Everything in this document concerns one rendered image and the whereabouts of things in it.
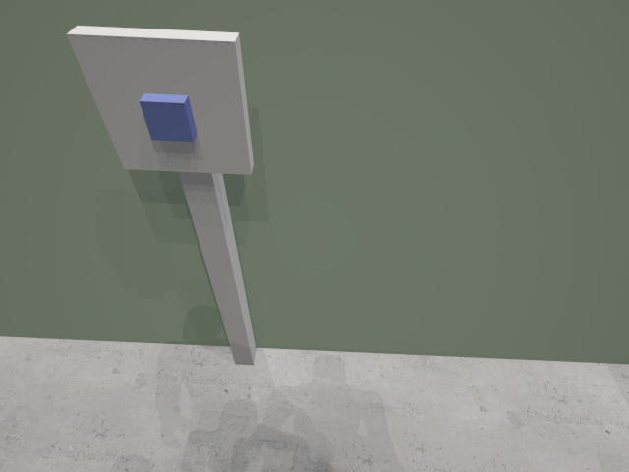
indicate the panel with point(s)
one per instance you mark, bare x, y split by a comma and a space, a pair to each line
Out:
121, 65

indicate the button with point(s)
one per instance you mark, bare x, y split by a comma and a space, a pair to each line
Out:
168, 117

